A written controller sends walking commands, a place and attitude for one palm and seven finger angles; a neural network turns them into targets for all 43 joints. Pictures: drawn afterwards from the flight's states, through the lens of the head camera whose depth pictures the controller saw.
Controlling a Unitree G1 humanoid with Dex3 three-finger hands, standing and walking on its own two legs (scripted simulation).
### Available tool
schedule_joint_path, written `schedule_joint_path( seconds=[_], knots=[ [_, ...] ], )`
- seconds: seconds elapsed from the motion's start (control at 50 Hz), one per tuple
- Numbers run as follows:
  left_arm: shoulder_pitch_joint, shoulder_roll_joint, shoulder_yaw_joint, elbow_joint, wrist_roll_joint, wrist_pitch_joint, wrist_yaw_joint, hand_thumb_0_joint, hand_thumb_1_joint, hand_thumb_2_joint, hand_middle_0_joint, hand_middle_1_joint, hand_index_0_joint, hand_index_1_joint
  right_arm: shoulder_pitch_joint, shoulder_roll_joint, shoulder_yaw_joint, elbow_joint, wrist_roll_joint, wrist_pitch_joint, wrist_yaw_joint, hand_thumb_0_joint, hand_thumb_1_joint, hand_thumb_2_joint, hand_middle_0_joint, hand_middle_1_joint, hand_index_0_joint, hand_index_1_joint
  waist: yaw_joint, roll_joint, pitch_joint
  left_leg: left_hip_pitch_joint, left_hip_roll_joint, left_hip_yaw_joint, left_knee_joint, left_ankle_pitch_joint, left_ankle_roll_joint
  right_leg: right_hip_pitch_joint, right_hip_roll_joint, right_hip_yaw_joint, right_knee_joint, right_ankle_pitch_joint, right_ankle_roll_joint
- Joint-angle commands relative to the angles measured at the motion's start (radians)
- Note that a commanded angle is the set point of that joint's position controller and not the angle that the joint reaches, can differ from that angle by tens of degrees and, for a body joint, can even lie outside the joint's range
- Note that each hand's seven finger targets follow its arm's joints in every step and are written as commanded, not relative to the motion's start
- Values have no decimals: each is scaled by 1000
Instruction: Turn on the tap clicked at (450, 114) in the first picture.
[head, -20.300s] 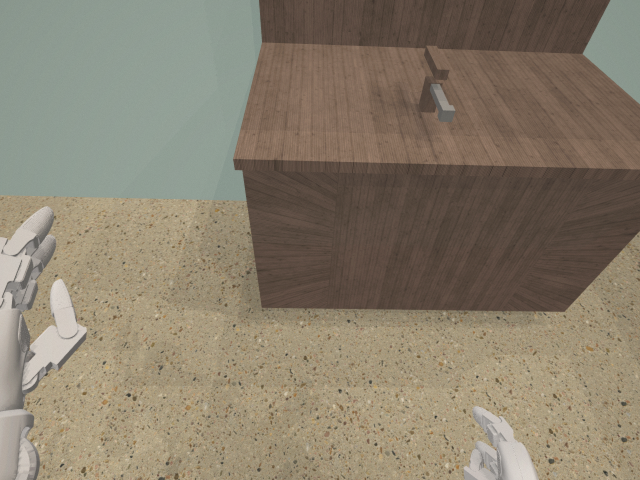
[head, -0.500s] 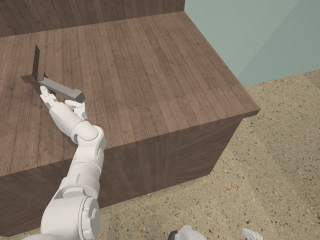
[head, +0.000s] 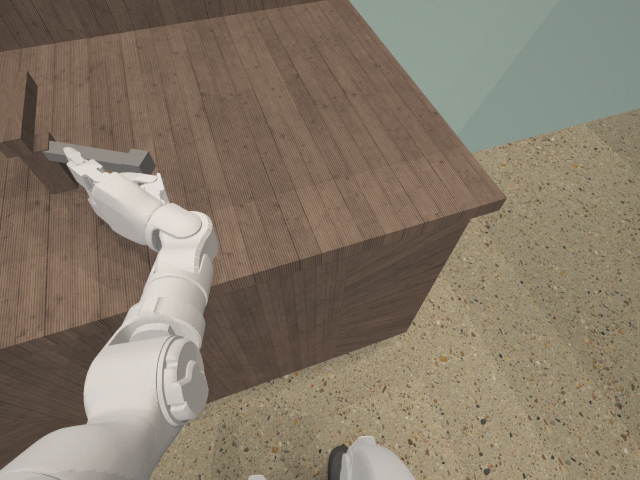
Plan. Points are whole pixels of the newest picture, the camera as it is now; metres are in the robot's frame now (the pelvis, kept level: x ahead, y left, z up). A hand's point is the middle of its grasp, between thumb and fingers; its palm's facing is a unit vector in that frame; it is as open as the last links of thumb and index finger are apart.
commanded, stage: push the lever round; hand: left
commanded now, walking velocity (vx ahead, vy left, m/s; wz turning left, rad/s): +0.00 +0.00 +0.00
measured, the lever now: (139, 165) +0.51 +0.21 +0.09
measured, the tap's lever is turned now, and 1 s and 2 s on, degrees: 59 78 78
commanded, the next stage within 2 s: lift the hand up off the lever in 0.38 s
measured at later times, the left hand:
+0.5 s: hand (170, 162) +0.52 +0.18 +0.08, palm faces +0.81 -0.57 -0.14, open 7.6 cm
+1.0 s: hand (163, 152) +0.52 +0.18 +0.10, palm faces +0.79 -0.59 -0.12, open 7.8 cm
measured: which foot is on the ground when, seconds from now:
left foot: down 0.00-1.00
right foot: down 0.00-1.00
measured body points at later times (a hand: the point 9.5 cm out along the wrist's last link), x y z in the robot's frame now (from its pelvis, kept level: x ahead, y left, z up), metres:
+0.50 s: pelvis +0.00 +0.00 +0.00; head +0.10 -0.01 +0.43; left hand +0.47 +0.20 +0.09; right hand +0.03 -0.27 -0.14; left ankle -0.03 +0.13 -0.69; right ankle +0.09 -0.07 -0.69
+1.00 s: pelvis +0.01 +0.00 +0.01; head +0.10 +0.00 +0.45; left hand +0.47 +0.21 +0.11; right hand +0.03 -0.26 -0.13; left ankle -0.03 +0.13 -0.69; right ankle +0.09 -0.07 -0.69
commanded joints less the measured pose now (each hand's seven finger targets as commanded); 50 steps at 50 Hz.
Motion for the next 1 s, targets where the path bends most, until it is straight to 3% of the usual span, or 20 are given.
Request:
schedule_joint_path(
  seconds=[0.0, 0.06, 0.08, 0.16, 0.18, 0.28, 0.36, 0.44, 0.48, 0.6, 0.64, 0.72, 0.76, 0.78, 0.82, 0.86, 0.88, 0.92, 0.94, 0.98],
  knots=[
    [-486, 161, -47, -193, 58, -50, 0, 0, 900, 900, -150, -150, -150, -150, 69, -143, -47, -76, 3, -31, -7, 0, -900, -900, 200, 300, 200, 300, -26, -30, -414, -73, -2, 25, -122, 173, 14, 505, -31, 96, -89, 34, 71],
    [-499, 184, -30, -160, 57, -46, 2, 0, 900, 900, -150, -150, -150, -150, 75, -146, -47, -72, 2, -33, -5, 0, -900, -900, 200, 300, 200, 300, -32, -54, -403, -98, -4, 33, -114, 145, 19, 510, -34, 107, -103, 3, 77],
    [-514, 208, -11, -167, 58, -48, 3, 0, 900, 900, -150, -150, -150, -150, 76, -149, -47, -68, 0, -32, -7, 0, -900, -900, 200, 300, 200, 300, -28, -34, -414, -102, -6, 29, -113, 144, 20, 513, -35, 111, -98, 9, 76],
    [-530, 214, -16, -149, 61, -47, 1, 0, 900, 900, -150, -150, -150, -150, 87, -147, -45, -73, 3, -33, -4, 0, -900, -900, 200, 300, 200, 300, -33, -36, -416, -113, -7, 36, -113, 140, 23, 524, -36, 116, -104, 7, 79],
    [-546, 230, -4, -148, 67, -49, 1, 0, 900, 900, -150, -150, -150, -150, 89, -150, -47, -64, -1, -32, -4, 0, -900, -900, 200, 300, 200, 300, -34, -5, -426, -103, -6, 34, -110, 142, 23, 512, -35, 114, -97, 16, 76],
    [-581, 230, -8, -101, 71, -49, 3, 0, 900, 900, -150, -150, -150, -150, 105, -154, -46, -61, -3, -37, 1, 0, -900, -900, 200, 300, 200, 300, -50, -24, -413, -117, -5, 29, -106, 128, 27, 487, -29, 107, -93, 0, 78],
    [-608, 281, 20, -101, 72, -52, 0, 0, 900, 900, -150, -150, -150, -150, 129, -157, -45, -64, -4, -36, 4, 0, -900, -900, 200, 300, 200, 300, -49, -21, -454, -130, -8, 36, -99, 148, 29, 528, -33, 118, -93, 45, 81],
    [-632, 293, 20, -48, 79, -43, -6, 0, 900, 900, -150, -150, -150, -150, 138, -162, -43, -61, -3, -34, 6, 0, -900, -900, 200, 300, 200, 300, -67, -31, -420, -152, -5, 34, -95, 123, 33, 499, -33, 119, -97, 11, 84],
    [-651, 322, 38, -69, 80, -48, -6, 0, 900, 900, -150, -150, -150, -150, 145, -165, -43, -62, -5, -33, 7, 0, -900, -900, 200, 300, 200, 300, -56, 7, -452, -138, -7, 31, -98, 131, 34, 506, -29, 118, -89, 22, 79],
    [-604, 341, 55, -77, 73, -44, -17, 0, 900, 900, -150, -150, -150, -150, 162, -166, -42, -74, 0, -30, 15, 0, -900, -900, 200, 300, 200, 300, -44, -6, -480, -135, -5, 37, -106, 168, 33, 569, -29, 120, -92, 99, 82],
    [-620, 314, 30, -100, 70, -43, -20, 0, 900, 900, -150, -150, -150, -150, 154, -163, -43, -75, 0, -30, 17, 0, -900, -900, 200, 300, 200, 300, -50, 14, -467, -116, -3, 41, -110, 165, 33, 553, -26, 120, -103, 86, 82],
    [-603, 333, 51, -119, 66, -45, -21, 0, 900, 900, -150, -150, -150, -150, 164, -165, -45, -75, -1, -29, 18, 0, -900, -900, 200, 300, 200, 300, -42, 2, -482, -96, -2, 35, -121, 185, 32, 567, -21, 109, -96, 103, 79],
    [-607, 282, 7, -122, 71, -41, -26, 0, 900, 900, -150, -150, -150, -150, 160, -162, -44, -72, -3, -30, 21, 0, -900, -900, 200, 300, 200, 300, -47, 17, -454, -77, -1, 34, -131, 188, 29, 548, -17, 100, -102, 96, 76],
    [-609, 284, 12, -126, 71, -42, -26, 0, 900, 900, -150, -150, -150, -150, 160, -165, -46, -69, -4, -29, 21, 0, -900, -900, 200, 300, 200, 300, -48, 30, -453, -56, 1, 26, -134, 195, 27, 529, -14, 91, -96, 94, 72],
    [-601, 256, -6, -125, 62, -38, -30, 0, 900, 900, -150, -150, -150, -150, 164, -161, -47, -68, -5, -29, 24, 0, -900, -900, 200, 300, 200, 300, -50, 12, -451, -41, 2, 25, -140, 205, 24, 526, -11, 83, -100, 95, 72],
    [-575, 256, 4, -133, 49, -31, -30, 0, 900, 900, -150, -150, -150, -150, 159, -162, -48, -70, -4, -30, 25, 0, -900, -900, 200, 300, 200, 300, -39, 5, -447, -40, -3, 32, -146, 212, 23, 553, -12, 87, -113, 110, 72],
    [-565, 254, 4, -149, 47, -29, -32, 0, 900, 900, -150, -150, -150, -150, 157, -162, -48, -69, -4, -26, 24, 0, -900, -900, 200, 300, 200, 300, -32, 36, -454, -20, -1, 26, -151, 231, 18, 550, -11, 82, -103, 123, 67],
    [-553, 209, -24, -151, 45, -21, -33, 0, 900, 900, -150, -150, -150, -150, 151, -156, -45, -71, -5, -26, 27, 0, -900, -900, 200, 300, 200, 300, -33, 23, -425, -10, 0, 26, -158, 251, 14, 539, -8, 74, -108, 133, 66],
    [-534, 210, -18, -133, 46, -13, -31, 0, 900, 900, -150, -150, -150, -150, 151, -157, -46, -69, -5, -25, 27, 0, -900, -900, 200, 300, 200, 300, -33, -8, -406, -22, 0, 26, -161, 244, 16, 542, -9, 72, -110, 129, 67],
    [-549, 232, 2, -158, 46, -9, -26, 0, 900, 900, -150, -150, -150, -150, 141, -157, -47, -71, -5, -21, 21, 0, -900, -900, 200, 300, 200, 300, -26, 6, -417, -18, -1, 25, -164, 241, 17, 556, -13, 79, -110, 131, 67]
  ],
)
